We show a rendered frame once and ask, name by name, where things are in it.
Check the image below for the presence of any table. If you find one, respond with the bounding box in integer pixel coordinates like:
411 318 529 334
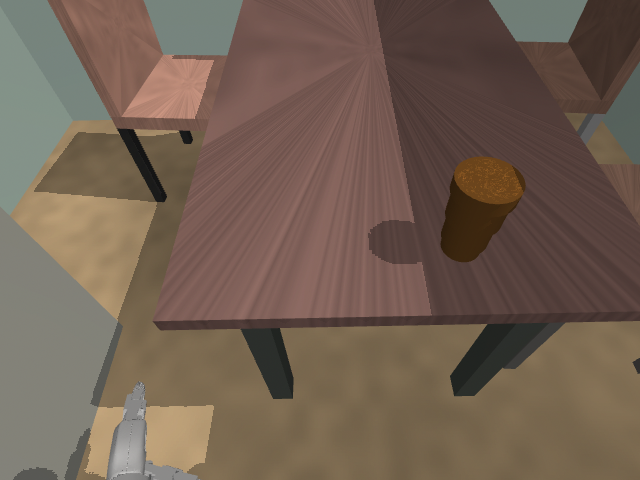
153 0 640 399

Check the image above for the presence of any chair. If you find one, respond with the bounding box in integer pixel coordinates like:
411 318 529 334
503 164 640 374
47 0 227 202
516 0 640 145

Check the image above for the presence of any cup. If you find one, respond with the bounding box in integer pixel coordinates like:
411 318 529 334
441 157 526 262

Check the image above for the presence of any left robot hand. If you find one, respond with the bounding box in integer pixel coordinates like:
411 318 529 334
106 382 201 480

